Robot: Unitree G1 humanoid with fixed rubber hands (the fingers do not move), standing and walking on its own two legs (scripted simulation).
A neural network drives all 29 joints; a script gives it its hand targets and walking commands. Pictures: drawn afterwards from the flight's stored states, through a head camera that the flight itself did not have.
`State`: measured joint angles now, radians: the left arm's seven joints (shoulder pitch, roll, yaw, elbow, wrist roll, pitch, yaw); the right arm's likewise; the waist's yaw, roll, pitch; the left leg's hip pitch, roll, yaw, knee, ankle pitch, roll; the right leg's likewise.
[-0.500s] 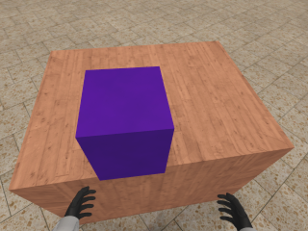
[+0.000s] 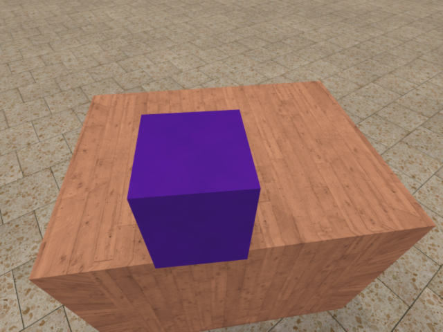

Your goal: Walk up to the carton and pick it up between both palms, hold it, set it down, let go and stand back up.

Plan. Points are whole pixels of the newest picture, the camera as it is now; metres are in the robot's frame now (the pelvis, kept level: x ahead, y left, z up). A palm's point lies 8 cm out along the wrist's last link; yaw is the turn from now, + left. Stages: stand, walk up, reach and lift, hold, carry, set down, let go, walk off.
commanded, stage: stand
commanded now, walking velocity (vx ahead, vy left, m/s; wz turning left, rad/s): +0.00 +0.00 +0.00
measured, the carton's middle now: (196, 190) +0.37 +0.07 +0.03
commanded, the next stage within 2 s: none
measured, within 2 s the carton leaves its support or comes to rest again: neither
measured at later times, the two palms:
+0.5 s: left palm out of the picture -0.06 +0.26 -0.13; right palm out of the picture -0.06 -0.22 -0.14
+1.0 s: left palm out of the picture -0.08 +0.24 -0.14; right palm out of the picture -0.08 -0.23 -0.14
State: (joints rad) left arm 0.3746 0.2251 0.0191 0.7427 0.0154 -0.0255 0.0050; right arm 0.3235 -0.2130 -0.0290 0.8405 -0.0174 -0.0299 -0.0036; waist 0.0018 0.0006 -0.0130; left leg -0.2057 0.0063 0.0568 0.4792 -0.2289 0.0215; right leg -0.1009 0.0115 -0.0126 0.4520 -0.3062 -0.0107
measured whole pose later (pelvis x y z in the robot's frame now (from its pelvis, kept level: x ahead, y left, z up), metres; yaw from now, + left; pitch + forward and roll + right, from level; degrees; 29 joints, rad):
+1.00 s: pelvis -0.06 +0.01 +0.00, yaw +0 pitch -3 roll +0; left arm 0.44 0.19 -0.01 0.97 0.01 -0.01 0.03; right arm 0.40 -0.20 0.00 0.99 0.00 0.01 -0.03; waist 0.00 0.01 0.00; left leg -0.29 -0.03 0.00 0.47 -0.15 0.03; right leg -0.21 0.01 0.01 0.50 -0.24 0.00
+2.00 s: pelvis +0.00 -0.01 +0.00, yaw +2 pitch -1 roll +0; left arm 0.31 0.17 -0.01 1.03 0.00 -0.01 0.05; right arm 0.32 -0.15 0.01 1.05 0.00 -0.01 -0.05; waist 0.00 0.00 0.02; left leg -0.22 -0.03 -0.06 0.44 -0.20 0.01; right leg -0.10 0.02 -0.02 0.41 -0.29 -0.03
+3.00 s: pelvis +0.03 -0.02 +0.00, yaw +2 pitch -1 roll +1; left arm 0.33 0.14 -0.01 1.09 0.00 -0.02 0.06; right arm 0.28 -0.15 0.02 1.09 0.00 0.00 -0.06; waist 0.01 -0.01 0.05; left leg -0.17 -0.03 -0.07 0.42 -0.23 0.00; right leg -0.04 0.02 -0.03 0.37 -0.32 -0.03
